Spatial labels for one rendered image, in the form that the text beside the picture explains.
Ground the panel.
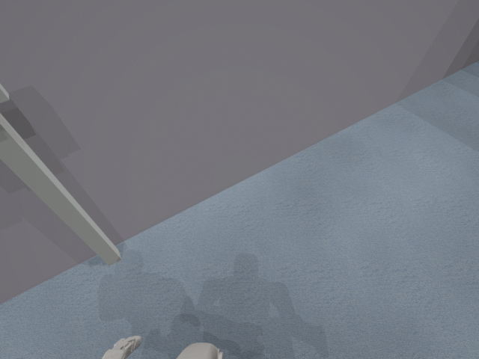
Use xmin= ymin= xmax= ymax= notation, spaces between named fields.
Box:
xmin=0 ymin=84 xmax=122 ymax=266

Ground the robot left thigh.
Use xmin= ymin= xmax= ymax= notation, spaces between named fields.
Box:
xmin=177 ymin=343 xmax=224 ymax=359

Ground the left robot hand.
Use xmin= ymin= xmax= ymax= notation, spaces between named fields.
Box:
xmin=102 ymin=336 xmax=141 ymax=359

